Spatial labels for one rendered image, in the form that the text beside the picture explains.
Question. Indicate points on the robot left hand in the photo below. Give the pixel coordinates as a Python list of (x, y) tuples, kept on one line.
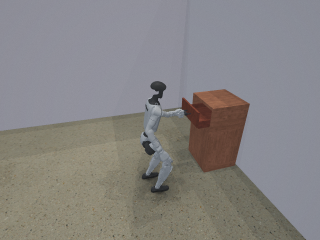
[(179, 113)]

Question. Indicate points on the handle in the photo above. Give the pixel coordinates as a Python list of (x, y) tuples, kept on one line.
[(185, 113)]

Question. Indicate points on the left robot forearm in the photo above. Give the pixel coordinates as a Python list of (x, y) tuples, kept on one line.
[(168, 114)]

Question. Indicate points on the left robot foot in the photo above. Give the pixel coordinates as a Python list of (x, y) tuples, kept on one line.
[(151, 175)]

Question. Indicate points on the right robot upper arm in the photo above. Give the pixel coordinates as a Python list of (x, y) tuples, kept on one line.
[(155, 114)]

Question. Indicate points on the drawer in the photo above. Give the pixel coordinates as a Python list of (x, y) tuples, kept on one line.
[(200, 114)]

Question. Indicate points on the robot right hand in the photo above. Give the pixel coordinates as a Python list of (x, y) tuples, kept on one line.
[(164, 156)]

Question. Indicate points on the right robot forearm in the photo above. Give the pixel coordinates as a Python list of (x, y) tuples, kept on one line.
[(154, 141)]

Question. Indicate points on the cabinet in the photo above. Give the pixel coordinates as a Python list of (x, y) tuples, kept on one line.
[(216, 147)]

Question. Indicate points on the robot left shin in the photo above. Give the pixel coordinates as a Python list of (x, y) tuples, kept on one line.
[(152, 164)]

